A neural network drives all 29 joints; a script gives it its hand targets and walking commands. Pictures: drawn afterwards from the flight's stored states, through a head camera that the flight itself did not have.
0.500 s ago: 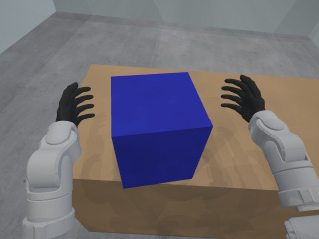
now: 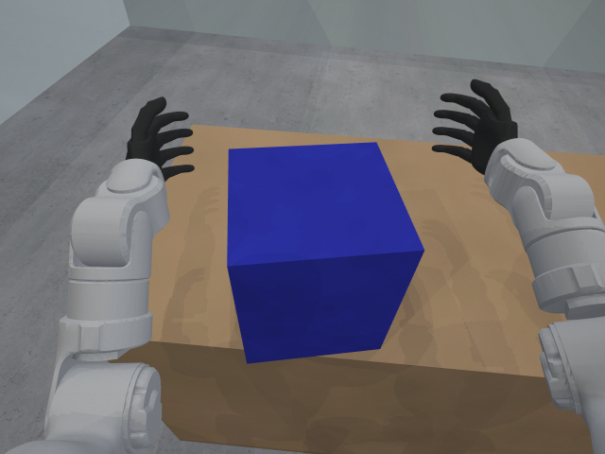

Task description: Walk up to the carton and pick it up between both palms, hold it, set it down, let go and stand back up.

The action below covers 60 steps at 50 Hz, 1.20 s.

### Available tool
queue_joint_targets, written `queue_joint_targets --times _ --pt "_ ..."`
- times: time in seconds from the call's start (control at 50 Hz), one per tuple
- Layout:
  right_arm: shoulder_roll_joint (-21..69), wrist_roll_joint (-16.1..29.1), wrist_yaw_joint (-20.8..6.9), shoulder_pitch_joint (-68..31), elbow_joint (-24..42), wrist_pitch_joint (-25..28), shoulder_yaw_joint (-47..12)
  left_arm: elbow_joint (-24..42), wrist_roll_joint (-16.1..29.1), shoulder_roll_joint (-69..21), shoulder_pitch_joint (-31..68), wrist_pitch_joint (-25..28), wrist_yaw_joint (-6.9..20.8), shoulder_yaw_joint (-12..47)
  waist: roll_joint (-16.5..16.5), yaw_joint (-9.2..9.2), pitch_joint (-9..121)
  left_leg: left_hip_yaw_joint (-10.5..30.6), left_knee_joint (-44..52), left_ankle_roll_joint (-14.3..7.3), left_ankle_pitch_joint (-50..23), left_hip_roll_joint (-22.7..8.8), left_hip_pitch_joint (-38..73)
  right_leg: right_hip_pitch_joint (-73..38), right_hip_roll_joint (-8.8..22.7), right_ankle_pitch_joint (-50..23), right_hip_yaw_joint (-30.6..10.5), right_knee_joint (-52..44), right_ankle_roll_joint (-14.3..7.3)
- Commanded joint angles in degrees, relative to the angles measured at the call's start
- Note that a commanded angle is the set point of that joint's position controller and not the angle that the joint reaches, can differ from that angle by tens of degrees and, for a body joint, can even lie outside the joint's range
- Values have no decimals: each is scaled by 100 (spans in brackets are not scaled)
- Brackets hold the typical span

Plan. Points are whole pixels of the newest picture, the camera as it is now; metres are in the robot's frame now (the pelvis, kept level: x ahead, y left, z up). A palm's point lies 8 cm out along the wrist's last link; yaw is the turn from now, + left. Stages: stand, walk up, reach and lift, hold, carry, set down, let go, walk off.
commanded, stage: reach and lift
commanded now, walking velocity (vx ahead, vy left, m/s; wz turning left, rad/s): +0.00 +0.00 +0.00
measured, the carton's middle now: (309, 256) +0.39 +0.03 +0.05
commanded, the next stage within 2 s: none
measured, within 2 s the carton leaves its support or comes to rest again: neither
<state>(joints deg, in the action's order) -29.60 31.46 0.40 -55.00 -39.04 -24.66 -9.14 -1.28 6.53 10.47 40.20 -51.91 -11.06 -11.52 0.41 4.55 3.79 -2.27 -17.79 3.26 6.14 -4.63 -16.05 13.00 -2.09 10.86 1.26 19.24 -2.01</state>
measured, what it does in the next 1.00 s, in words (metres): stands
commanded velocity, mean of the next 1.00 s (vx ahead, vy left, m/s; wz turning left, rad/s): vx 0.00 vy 0.00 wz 0.00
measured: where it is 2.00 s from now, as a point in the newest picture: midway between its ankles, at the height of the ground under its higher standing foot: outside the picture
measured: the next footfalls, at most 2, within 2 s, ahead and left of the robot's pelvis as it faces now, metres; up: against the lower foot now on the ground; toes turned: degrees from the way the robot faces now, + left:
none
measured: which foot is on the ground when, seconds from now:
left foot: down 0.00-1.00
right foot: down 0.00-1.00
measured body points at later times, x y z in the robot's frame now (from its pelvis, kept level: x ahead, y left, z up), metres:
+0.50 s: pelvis -0.01 +0.00 +0.00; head +0.03 +0.00 +0.45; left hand +0.36 +0.22 +0.12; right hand +0.45 -0.15 +0.13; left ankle +0.03 +0.16 -0.75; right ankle -0.02 -0.09 -0.75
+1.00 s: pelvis +0.00 +0.00 +0.00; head +0.04 +0.01 +0.45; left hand +0.37 +0.20 +0.09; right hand +0.45 -0.14 +0.10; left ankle +0.03 +0.16 -0.75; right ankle -0.02 -0.09 -0.75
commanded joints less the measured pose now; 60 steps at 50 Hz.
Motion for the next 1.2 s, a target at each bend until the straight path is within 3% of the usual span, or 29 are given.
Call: queue_joint_targets --times 0.0,0.06,0.1,0.2,0.24,0.28,0.36,0.52,0.64,0.76,0.84,0.88,1.02,1.1,1.18 --pt "-934 -53 -65 -1925 106 255 401 387 -97 402 1618 321 87 0 22 -95 2357 5 -267 -15 -1481 498 1796 -422 -249 -2273 -2 -95 342" --pt "-717 -134 -56 -1665 132 370 295 288 -217 195 1256 479 206 -9 102 -90 2302 -4 -302 -31 -1794 545 1810 -586 -239 -2751 0 -81 403" --pt "-640 -178 -42 -1619 405 495 315 586 -281 169 1153 618 252 -49 88 -81 2397 -20 -335 -34 -1925 563 1825 -684 -241 -2902 14 -42 423" --pt "-549 -336 -11 -1517 996 785 464 1187 -370 203 954 968 256 -108 95 -41 2427 -6 -396 -41 -2063 576 1800 -715 -259 -2930 3 27 412" --pt "-433 -418 2 -1538 1029 886 481 1129 -374 191 1041 1115 250 -132 139 -2 2373 -34 -375 -80 -1907 584 1694 -692 -242 -2792 -31 25 413" --pt "-309 -530 -5 -1506 907 932 486 771 -415 124 925 1235 254 -149 224 102 2134 -46 -296 -137 -1517 569 1515 -559 -227 -2347 -54 -7 400" --pt "-49 -815 4 -1384 841 1114 530 271 -386 -33 827 1591 277 -33 282 137 2115 -42 -195 -234 -955 536 1388 -377 -178 -1660 -53 -89 375" --pt "285 -1527 82 -1101 122 1684 906 -646 -582 -173 946 2606 295 69 195 -35 2159 -35 -216 -223 -482 502 1409 -187 -124 -914 13 -101 431" --pt "435 -1575 128 -1189 -85 2154 862 -651 -690 -360 994 3218 227 174 68 -29 2422 -36 -369 -155 -1047 540 1482 -257 -148 -1527 47 32 447" --pt "477 -1307 188 -963 -128 2387 586 -529 -778 -615 514 3306 252 318 5 -24 2413 -7 -504 -98 -1796 517 1808 -320 -178 -2208 84 -5 416" --pt "456 -1181 209 -941 -93 2384 438 -463 -847 -639 433 3217 241 242 50 63 2240 -18 -485 -122 -1885 505 1820 -284 -209 -2206 89 -45 408" --pt "462 -1189 213 -870 -85 2350 444 -387 -842 -752 319 3177 229 332 65 19 2169 9 -438 -120 -1869 478 1924 -220 -226 -2145 106 -83 392" --pt "1021 -1335 313 -937 222 2244 365 -376 -924 -1077 424 3180 285 321 285 55 2069 -11 -315 -247 -1431 495 1683 -290 -133 -1993 18 -134 439" --pt "1168 -1500 364 -1019 279 2270 528 -86 -1121 -1249 615 3222 187 316 7 18 2297 4 -329 -205 -1482 453 1823 -138 -155 -1806 66 -140 403" --pt "1331 -1748 492 -1046 318 2295 678 -250 -1221 -1438 694 3214 140 365 10 -79 2392 5 -340 -199 -1454 442 1861 -97 -145 -1811 105 -151 428"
